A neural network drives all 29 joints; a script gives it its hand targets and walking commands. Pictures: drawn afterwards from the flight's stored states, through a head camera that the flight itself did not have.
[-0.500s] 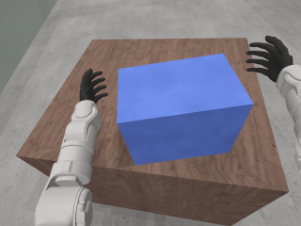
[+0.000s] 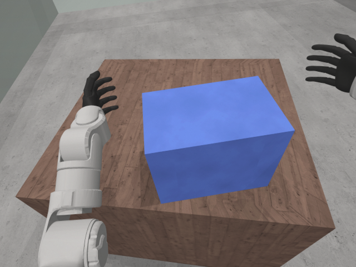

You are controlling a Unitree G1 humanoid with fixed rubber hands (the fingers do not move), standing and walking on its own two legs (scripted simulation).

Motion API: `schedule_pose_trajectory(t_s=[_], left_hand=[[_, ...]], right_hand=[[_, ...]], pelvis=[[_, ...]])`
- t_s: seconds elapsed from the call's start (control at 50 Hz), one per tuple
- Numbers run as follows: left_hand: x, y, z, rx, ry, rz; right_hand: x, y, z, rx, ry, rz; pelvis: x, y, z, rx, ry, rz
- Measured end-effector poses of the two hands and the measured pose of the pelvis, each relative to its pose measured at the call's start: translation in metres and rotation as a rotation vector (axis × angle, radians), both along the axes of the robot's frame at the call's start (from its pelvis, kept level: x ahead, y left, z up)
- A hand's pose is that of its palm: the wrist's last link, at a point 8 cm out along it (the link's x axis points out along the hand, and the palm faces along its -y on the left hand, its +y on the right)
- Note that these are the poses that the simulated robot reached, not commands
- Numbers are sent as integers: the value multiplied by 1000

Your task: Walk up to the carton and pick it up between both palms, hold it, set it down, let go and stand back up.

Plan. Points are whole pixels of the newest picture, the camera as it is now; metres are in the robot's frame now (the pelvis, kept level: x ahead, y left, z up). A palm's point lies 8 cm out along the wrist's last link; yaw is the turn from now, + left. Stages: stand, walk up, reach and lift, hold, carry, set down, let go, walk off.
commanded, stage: set down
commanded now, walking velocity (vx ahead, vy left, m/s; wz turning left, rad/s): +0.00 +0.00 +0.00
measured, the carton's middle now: (207, 141) +0.44 +0.04 +0.02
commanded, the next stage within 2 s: none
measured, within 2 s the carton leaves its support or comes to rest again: neither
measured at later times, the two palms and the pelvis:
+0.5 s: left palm (95, 139) +0.31 +0.26 +0.15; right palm out of the picture +0.45 -0.25 +0.16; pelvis +0.00 +0.00 +0.00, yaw +1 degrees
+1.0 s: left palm (97, 165) +0.28 +0.25 +0.11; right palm out of the picture +0.38 -0.27 +0.12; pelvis +0.00 +0.00 +0.00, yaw +0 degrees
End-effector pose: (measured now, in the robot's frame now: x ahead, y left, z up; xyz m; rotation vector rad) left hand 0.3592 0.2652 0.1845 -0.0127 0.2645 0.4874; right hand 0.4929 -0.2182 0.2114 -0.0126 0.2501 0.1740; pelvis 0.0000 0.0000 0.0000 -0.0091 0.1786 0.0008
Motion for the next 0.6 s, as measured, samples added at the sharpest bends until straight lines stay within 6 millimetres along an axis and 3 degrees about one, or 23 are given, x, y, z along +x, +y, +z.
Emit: schedule_pose_trajectory(t_s=[0.34, 0.6], left_hand=[[-35, 1, -30, -3, 7, 19], [-53, -14, -47, -23, 3, 21]], right_hand=[[-25, -9, -43, -43, 17, 36], [-58, -43, -58, -80, 22, 7]], pelvis=[[-2, -1, 0, 0, -32, 7], [2, -7, 0, 4, -63, 7]])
